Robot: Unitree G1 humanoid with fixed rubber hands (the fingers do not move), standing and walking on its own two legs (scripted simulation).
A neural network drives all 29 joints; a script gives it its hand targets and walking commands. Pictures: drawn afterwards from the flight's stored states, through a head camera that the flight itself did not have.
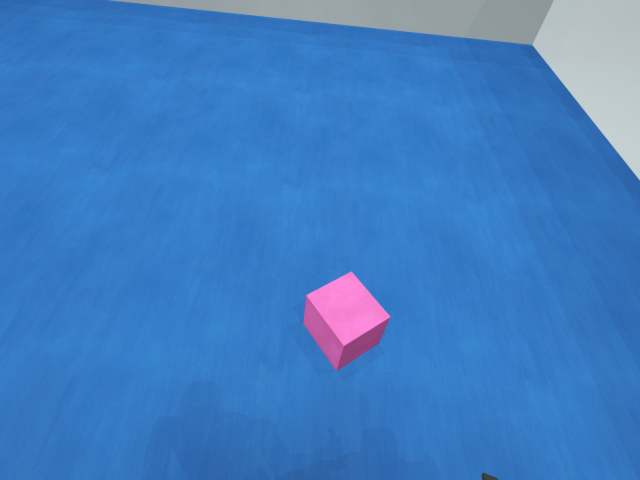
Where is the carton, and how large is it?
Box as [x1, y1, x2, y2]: [303, 271, 389, 370]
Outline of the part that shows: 351,271 306,295 303,323 336,370 378,343 389,318 387,313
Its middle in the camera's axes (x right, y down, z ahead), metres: +0.07 +0.27 +1.29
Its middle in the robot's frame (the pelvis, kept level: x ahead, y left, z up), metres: +0.72 -0.08 -0.67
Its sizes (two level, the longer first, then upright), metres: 0.205 0.184 0.189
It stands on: the floor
